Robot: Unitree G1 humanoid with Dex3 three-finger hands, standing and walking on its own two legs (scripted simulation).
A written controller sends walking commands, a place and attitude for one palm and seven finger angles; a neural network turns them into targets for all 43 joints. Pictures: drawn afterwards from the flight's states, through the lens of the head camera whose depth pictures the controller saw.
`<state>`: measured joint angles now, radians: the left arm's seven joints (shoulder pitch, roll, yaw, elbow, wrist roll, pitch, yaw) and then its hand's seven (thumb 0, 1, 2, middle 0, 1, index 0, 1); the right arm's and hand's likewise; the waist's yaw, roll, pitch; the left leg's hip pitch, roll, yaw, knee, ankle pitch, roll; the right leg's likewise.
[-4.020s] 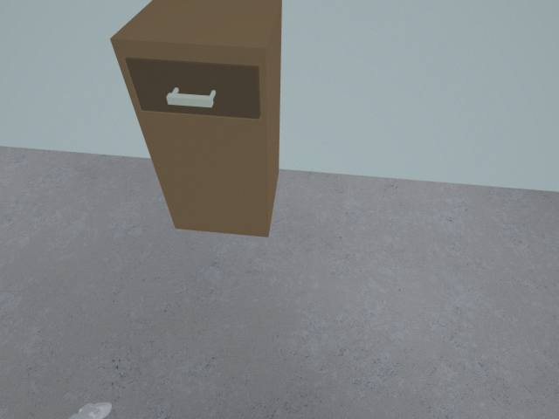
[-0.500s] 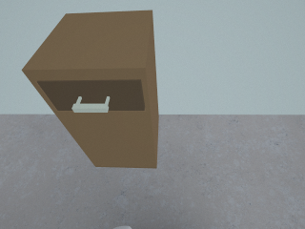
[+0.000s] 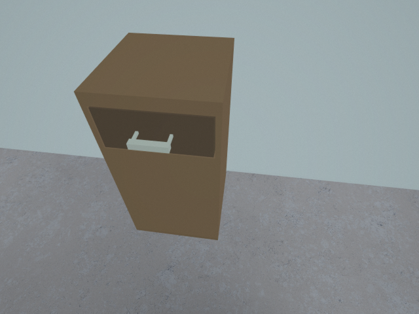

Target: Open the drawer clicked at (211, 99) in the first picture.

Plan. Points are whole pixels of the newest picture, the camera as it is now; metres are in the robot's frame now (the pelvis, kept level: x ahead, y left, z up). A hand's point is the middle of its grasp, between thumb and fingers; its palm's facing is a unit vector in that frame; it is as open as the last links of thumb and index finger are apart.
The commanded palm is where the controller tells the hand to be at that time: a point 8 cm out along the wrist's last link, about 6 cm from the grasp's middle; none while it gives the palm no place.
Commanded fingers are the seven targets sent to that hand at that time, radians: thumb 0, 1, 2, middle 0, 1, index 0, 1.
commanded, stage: come to a stop and stand still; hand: left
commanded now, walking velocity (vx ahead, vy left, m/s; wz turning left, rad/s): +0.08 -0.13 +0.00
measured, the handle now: (151, 140) +0.61 +0.25 -0.07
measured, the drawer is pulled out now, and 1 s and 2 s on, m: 0.00 0.00 0.00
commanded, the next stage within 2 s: look again from close up in 0.20 s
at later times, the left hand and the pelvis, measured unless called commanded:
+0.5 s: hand out of the picture +0.01 +0.15 -0.19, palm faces -0.01 -0.98 -0.21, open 7.3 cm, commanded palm none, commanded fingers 0.00 0.90 0.90 -0.20 -0.30 -0.20 -0.30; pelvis +0.02 -0.01 -0.02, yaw +0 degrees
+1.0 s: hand out of the picture +0.02 +0.16 -0.18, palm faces +0.04 -0.97 -0.23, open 7.3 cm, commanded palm none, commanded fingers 0.00 0.90 0.90 -0.20 -0.30 -0.20 -0.30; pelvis +0.02 -0.02 -0.01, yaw +0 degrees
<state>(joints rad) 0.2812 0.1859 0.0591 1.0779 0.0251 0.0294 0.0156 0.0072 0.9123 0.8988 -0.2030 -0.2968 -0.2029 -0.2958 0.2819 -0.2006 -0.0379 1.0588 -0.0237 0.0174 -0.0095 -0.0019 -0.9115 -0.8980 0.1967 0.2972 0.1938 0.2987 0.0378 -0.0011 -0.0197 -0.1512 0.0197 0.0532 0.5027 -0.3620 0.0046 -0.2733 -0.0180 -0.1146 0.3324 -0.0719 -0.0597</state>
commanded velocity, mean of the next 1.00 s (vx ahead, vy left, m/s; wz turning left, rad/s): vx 0.03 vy -0.01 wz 0.00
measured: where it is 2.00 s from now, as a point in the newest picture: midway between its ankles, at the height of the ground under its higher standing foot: outside the picture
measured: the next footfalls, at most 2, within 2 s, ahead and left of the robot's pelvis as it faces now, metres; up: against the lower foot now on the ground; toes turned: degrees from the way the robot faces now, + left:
left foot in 0.04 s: +0.00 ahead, +0.13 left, +0.00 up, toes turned +1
right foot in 0.32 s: +0.04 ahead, -0.11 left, +0.00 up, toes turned -2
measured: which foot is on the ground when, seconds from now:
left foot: up 0.00-0.02, down 0.04-1.00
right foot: down 0.00-0.04, up 0.06-0.30, down 0.32-1.00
